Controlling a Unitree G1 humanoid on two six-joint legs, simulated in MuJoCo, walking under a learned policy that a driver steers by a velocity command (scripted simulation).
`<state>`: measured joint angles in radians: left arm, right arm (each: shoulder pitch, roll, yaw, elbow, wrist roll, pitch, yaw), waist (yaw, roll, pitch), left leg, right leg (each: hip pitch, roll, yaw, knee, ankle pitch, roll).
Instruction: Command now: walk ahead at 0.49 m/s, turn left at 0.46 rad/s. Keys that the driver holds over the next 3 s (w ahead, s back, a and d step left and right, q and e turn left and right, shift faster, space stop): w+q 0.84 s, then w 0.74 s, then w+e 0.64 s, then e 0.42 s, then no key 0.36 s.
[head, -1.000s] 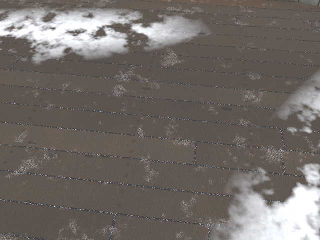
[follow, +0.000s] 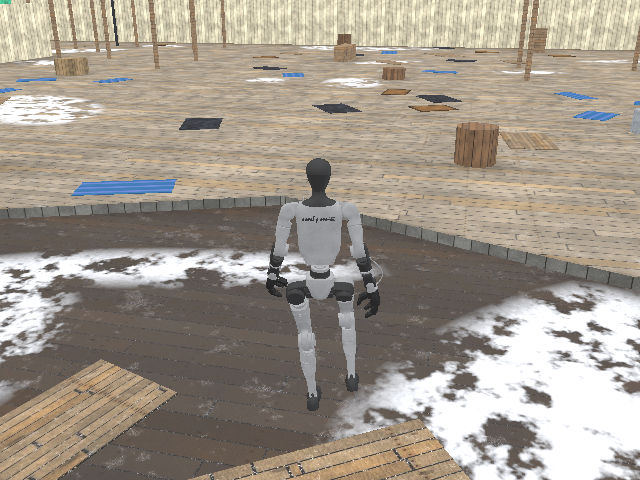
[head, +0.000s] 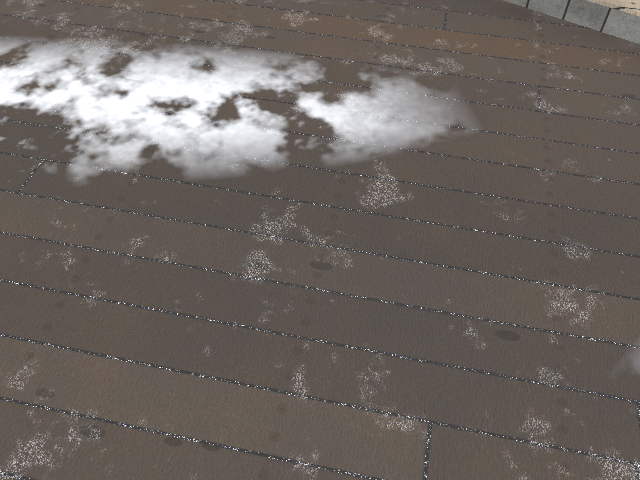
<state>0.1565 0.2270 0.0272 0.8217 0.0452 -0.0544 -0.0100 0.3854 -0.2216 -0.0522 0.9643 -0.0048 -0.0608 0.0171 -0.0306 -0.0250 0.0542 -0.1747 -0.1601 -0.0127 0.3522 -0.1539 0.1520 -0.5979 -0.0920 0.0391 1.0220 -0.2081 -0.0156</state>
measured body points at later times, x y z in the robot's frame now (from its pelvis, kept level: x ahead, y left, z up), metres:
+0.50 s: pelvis +0.28 -0.05 +0.00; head +0.31 -0.05 +0.45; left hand +0.32 +0.24 -0.11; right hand +0.41 -0.30 -0.13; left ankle +0.20 +0.05 -0.65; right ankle +0.33 -0.13 -0.74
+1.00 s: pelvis +0.50 +0.09 -0.01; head +0.52 +0.12 +0.44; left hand +0.39 +0.33 -0.14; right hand +0.75 -0.05 -0.12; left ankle +0.51 +0.15 -0.74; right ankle +0.51 -0.08 -0.65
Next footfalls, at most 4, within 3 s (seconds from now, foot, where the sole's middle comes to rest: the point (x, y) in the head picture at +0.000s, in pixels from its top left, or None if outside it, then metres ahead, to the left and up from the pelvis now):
0.32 right None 0.37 -0.12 -0.78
0.86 left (238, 459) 0.54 0.17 -0.78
1.42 right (225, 313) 0.90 0.22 -0.78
1.96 left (107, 274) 1.02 0.53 -0.78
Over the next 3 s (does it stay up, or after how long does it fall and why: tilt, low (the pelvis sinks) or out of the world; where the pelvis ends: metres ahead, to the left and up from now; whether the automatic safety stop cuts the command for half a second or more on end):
stays up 1.20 0.46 0.00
